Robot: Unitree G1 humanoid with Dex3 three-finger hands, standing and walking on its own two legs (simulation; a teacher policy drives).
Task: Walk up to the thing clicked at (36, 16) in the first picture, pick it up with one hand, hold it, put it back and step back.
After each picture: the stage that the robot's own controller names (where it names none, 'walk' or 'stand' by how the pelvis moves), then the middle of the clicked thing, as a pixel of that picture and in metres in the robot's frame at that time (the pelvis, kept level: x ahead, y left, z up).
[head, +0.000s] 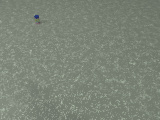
stand; (37, 19) +1.98 +0.62 -0.72
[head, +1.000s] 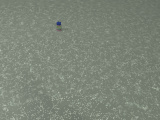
walk; (58, 26) +1.89 +0.28 -0.69
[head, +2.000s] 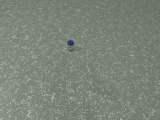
walk; (70, 46) +1.31 +0.13 -0.70
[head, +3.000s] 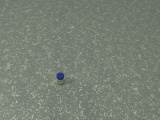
walk; (60, 79) +0.86 +0.17 -0.70
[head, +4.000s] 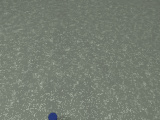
walk; (53, 119) +0.52 +0.19 -0.70
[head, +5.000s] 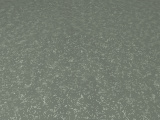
stand; out of the picture +0.41 +0.20 -0.72
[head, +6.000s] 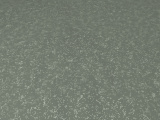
walk; out of the picture +0.40 +0.21 -0.72
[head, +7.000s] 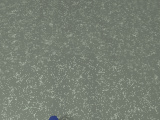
walk; out of the picture +0.34 +0.18 -0.70
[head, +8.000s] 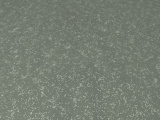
walk; out of the picture +0.37 +0.21 -0.69
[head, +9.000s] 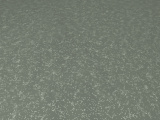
stand; out of the picture +0.49 +0.21 -0.72
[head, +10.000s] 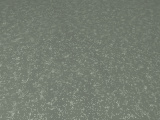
stand; out of the picture +0.48 +0.21 -0.73
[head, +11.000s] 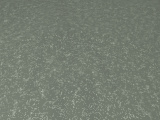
stand; out of the picture +0.47 +0.21 -0.73
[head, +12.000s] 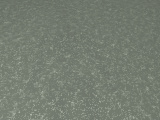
stand; out of the picture +0.47 +0.21 -0.73
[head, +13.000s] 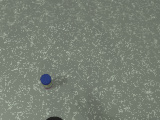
go down; (46, 81) +0.52 +0.21 -0.53
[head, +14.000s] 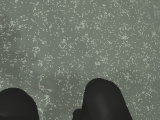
go down; out of the picture +0.52 +0.31 -0.30
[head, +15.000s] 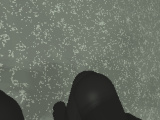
close in; out of the picture +0.51 +0.34 -0.27
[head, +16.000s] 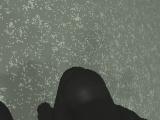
close; out of the picture +0.49 +0.36 -0.24
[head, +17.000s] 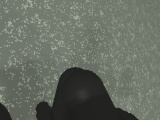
close; out of the picture +0.44 +0.31 -0.26
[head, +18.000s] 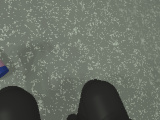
lift; out of the picture +0.44 +0.28 -0.31
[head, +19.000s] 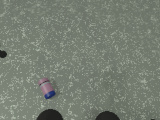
lift; (46, 88) +0.46 +0.18 -0.52
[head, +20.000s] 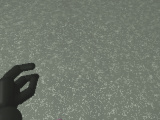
close; out of the picture +0.42 +0.15 -0.69
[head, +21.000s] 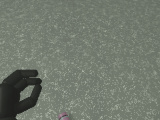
hold; out of the picture +0.43 +0.12 -0.67
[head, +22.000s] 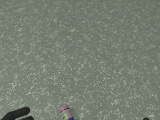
hold; (66, 115) +0.45 +0.11 -0.64
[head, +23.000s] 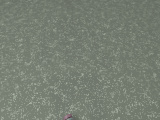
stand; out of the picture +0.44 +0.08 -0.67
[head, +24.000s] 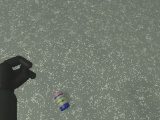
crouch; (61, 100) +0.47 +0.09 -0.60
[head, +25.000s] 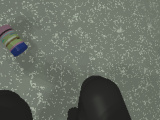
lower; (11, 40) +0.52 +0.17 -0.30
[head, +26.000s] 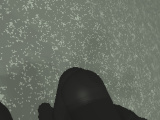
lower; out of the picture +0.52 +0.21 -0.27
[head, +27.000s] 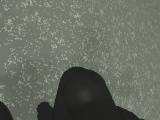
lower; out of the picture +0.53 +0.20 -0.26
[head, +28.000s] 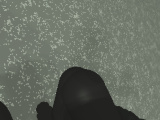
lower; out of the picture +0.55 +0.19 -0.26
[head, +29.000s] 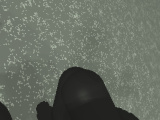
lower; out of the picture +0.57 +0.18 -0.27
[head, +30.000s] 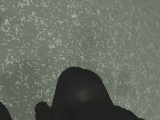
loosen; out of the picture +0.58 +0.17 -0.27
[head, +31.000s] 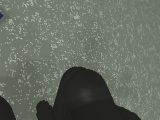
rise; out of the picture +0.60 +0.15 -0.27
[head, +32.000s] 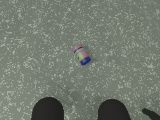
walk; (81, 54) +0.61 +0.00 -0.46
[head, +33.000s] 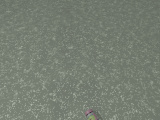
stand; (92, 118) +0.53 -0.09 -0.69
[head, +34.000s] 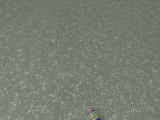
stand; (93, 116) +0.55 -0.09 -0.69
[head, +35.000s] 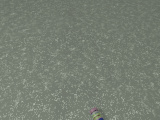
stand; (96, 116) +0.56 -0.11 -0.71
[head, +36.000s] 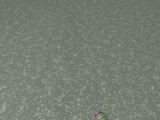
stand; (100, 118) +0.59 -0.13 -0.75
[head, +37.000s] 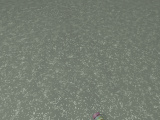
stand; out of the picture +0.56 -0.13 -0.75
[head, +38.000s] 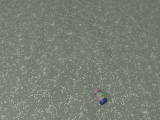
walk; (100, 96) +0.61 -0.15 -0.73
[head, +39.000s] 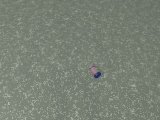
walk; (94, 71) +0.85 -0.12 -0.73
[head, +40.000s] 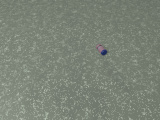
stand; (101, 49) +1.20 -0.10 -0.72
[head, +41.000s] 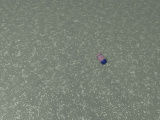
stand; (101, 58) +1.18 -0.21 -0.74
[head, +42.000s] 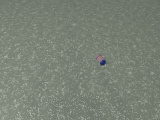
stand; (100, 59) +1.22 -0.21 -0.75
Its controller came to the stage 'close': yes
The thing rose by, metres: 0.01
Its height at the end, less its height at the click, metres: -0.02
